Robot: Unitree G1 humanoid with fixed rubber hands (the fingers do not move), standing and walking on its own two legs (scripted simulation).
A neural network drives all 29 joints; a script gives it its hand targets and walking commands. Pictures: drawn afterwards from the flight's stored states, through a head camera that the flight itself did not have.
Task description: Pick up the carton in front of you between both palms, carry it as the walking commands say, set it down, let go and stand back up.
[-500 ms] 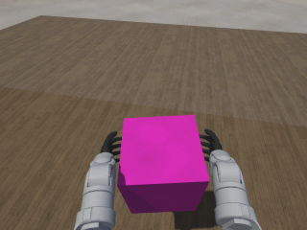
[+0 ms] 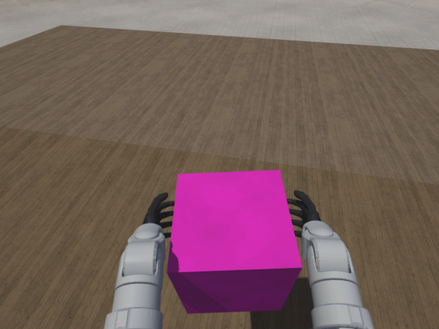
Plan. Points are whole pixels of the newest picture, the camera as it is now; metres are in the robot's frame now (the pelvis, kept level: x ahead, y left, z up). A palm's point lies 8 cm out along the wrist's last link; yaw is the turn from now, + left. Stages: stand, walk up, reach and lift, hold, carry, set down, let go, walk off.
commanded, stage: hold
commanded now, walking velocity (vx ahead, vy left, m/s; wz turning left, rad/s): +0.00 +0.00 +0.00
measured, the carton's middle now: (231, 245) +0.30 +0.00 -0.05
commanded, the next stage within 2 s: carry in 0.38 s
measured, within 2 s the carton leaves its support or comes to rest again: neither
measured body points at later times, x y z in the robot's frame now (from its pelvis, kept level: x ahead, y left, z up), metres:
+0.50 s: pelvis +0.00 +0.00 +0.00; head -0.06 +0.00 +0.44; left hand +0.30 +0.15 +0.05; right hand +0.30 -0.15 +0.06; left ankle +0.01 +0.13 -0.74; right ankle +0.00 -0.13 -0.74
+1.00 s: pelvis +0.18 -0.01 +0.00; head +0.14 -0.02 +0.44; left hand +0.43 +0.13 +0.08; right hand +0.41 -0.18 +0.08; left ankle +0.15 +0.09 -0.75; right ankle +0.14 -0.11 -0.70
